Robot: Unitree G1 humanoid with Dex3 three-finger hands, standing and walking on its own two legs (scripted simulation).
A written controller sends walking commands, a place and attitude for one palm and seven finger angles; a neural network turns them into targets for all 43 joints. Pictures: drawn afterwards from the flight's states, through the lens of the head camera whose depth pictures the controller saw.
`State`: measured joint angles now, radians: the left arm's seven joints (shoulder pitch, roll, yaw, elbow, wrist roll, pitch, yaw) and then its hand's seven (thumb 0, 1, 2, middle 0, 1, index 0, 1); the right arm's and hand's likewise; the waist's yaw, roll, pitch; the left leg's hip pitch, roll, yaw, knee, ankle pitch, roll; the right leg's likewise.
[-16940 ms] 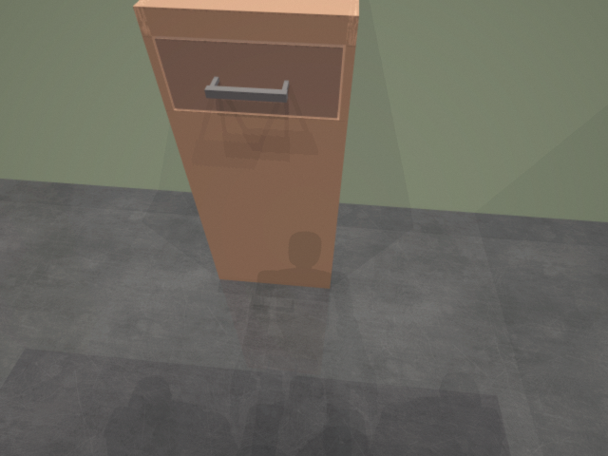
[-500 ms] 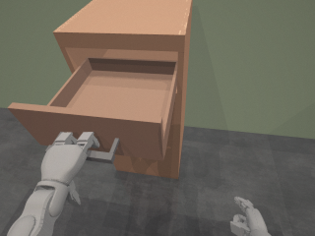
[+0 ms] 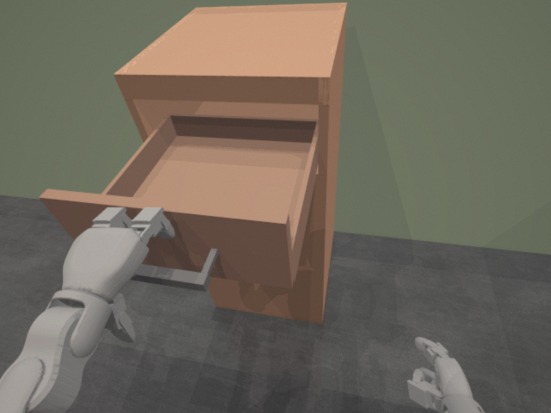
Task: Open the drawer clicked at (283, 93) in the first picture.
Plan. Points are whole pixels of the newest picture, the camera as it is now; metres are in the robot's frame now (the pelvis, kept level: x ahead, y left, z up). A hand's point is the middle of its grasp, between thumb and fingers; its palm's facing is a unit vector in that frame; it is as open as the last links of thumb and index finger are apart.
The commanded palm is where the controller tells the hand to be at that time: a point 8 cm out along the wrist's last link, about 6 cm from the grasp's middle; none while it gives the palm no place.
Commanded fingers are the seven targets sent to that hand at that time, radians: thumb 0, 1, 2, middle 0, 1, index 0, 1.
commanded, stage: lift the hand off the handle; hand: left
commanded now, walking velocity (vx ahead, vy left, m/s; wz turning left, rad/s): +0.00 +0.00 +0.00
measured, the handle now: (159, 262) +0.29 +0.23 +0.07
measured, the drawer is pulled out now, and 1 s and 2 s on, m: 0.30 0.30 0.30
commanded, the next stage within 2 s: draw the hand back to the body in 0.78 s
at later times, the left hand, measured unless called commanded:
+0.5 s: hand (111, 225) +0.27 +0.25 +0.18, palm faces +0.14 -0.05 -0.99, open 13.7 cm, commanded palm +0.24 +0.24 +0.25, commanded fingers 0.00 -0.50 0.30 -0.30 -1.20 -0.30 -1.20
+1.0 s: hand (109, 223) +0.27 +0.24 +0.19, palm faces +0.10 -0.05 -0.99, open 13.8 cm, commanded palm +0.22 +0.25 +0.27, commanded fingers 0.00 -0.50 0.30 -0.30 -1.20 -0.30 -1.20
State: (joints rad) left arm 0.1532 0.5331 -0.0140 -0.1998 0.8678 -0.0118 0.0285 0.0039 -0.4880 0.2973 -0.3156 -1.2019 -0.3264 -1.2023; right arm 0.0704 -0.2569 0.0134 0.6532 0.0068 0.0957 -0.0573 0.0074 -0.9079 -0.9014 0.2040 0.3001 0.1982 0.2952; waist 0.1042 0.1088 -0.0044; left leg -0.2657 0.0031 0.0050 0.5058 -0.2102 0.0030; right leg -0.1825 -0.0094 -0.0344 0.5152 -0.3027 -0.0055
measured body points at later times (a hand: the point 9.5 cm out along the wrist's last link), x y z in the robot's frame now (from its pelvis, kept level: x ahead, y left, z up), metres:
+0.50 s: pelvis +0.00 +0.00 +0.01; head -0.01 -0.05 +0.45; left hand +0.26 +0.25 +0.24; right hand +0.23 -0.20 -0.10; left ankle +0.04 +0.12 -0.74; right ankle -0.01 -0.11 -0.74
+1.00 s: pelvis -0.01 +0.00 +0.00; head -0.01 -0.04 +0.45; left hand +0.25 +0.24 +0.25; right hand +0.23 -0.20 -0.09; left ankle +0.04 +0.12 -0.74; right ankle -0.01 -0.11 -0.74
